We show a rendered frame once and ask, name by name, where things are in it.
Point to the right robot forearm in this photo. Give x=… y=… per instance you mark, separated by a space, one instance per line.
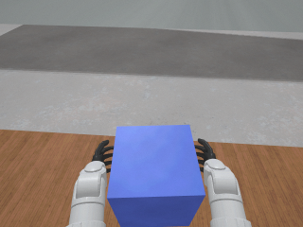
x=224 y=196

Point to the robot left hand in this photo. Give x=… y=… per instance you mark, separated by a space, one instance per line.
x=100 y=156

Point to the robot right hand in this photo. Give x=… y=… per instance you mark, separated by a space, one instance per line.
x=206 y=154

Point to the left robot forearm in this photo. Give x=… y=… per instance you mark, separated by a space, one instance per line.
x=88 y=200

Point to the carton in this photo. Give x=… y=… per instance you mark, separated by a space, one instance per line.
x=155 y=178

